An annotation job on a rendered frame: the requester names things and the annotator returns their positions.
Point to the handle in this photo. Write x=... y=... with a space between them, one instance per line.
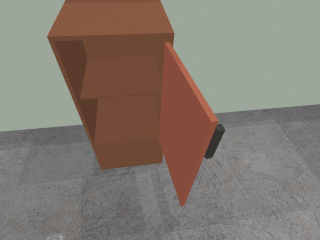
x=215 y=140

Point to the cupboard door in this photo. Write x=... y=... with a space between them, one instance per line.
x=187 y=124

